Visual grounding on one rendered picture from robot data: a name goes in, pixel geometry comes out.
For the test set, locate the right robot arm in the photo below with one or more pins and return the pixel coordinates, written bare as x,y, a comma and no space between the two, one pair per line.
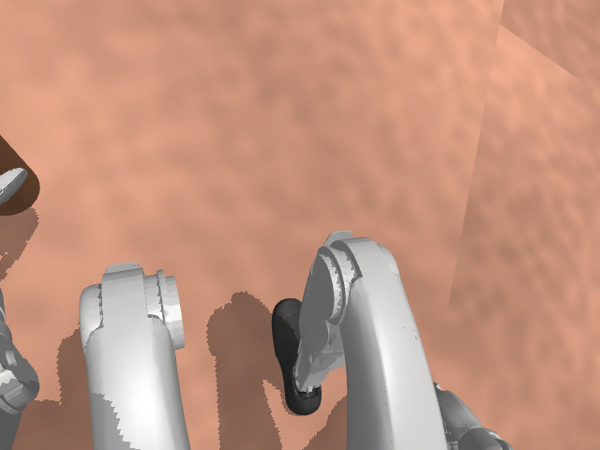
481,438

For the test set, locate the bottle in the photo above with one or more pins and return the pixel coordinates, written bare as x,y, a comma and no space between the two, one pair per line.
28,192

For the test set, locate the right robot hand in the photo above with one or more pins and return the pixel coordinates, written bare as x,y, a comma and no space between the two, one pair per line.
457,418

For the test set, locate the left robot arm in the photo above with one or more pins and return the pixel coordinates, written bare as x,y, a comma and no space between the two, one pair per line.
19,384

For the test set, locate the left robot hand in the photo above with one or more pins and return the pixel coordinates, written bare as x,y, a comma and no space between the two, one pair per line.
10,182

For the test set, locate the right robot foot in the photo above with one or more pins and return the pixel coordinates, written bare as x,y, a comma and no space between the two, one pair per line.
286,337

